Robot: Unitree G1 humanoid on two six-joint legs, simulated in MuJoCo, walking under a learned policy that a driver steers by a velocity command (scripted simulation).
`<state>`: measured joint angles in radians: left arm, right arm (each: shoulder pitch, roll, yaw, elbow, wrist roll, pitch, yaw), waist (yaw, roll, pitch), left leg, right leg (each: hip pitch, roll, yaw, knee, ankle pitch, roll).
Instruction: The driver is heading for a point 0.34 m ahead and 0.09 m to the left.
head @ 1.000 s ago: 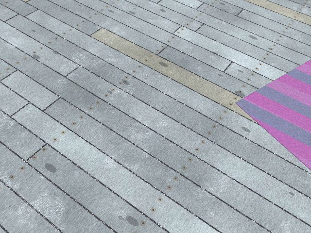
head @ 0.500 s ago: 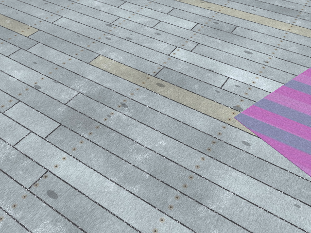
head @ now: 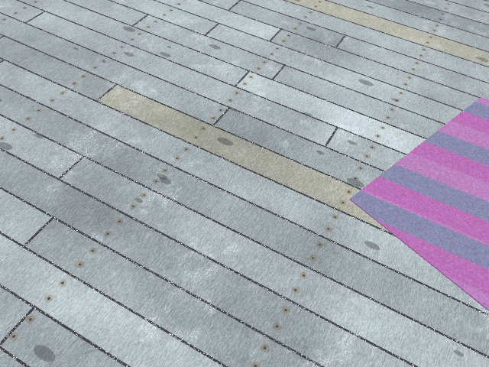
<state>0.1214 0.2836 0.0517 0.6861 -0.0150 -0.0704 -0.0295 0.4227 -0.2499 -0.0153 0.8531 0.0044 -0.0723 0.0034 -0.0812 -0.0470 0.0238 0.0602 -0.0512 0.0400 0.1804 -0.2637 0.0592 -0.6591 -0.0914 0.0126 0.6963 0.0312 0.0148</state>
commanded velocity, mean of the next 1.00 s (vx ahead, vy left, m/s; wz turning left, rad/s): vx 0.20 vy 0.00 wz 0.01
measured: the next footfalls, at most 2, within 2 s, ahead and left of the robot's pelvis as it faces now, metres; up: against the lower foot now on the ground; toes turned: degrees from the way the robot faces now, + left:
right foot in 0.18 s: +0.30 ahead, -0.12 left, +0.00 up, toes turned -1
left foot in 0.60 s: +0.41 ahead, +0.11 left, +0.00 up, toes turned +1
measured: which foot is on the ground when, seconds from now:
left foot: down 0.00-0.16, up 0.18-0.58, down 0.60-1.00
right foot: up 0.00-0.16, down 0.18-1.00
